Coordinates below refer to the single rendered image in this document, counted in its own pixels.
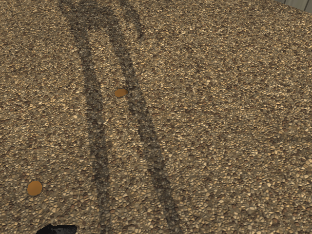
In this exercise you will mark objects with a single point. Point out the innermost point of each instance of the left robot hand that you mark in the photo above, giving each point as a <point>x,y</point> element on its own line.
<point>58,229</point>

